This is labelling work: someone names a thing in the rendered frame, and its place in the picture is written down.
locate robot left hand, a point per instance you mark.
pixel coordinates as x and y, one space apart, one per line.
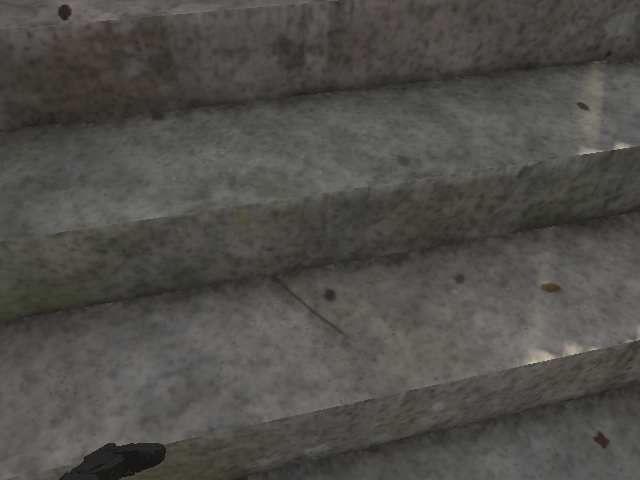
112 462

